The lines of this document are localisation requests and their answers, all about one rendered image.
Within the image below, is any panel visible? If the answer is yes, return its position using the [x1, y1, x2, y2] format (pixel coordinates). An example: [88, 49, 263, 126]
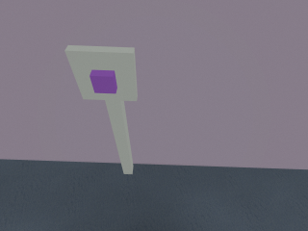
[65, 45, 138, 174]

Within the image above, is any button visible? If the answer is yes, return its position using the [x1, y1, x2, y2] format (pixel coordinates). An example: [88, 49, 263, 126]
[90, 69, 117, 94]

